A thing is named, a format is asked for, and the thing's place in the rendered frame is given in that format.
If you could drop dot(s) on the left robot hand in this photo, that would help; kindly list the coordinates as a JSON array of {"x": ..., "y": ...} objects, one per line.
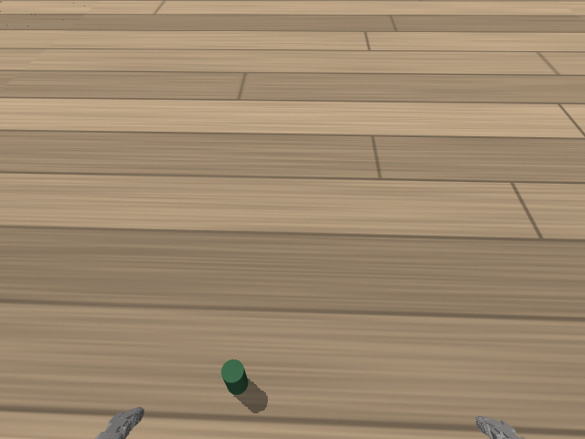
[{"x": 121, "y": 424}]

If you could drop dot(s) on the right robot hand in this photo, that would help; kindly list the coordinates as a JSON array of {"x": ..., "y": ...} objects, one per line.
[{"x": 495, "y": 429}]

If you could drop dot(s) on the can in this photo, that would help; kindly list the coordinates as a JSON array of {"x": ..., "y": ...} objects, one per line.
[{"x": 234, "y": 376}]

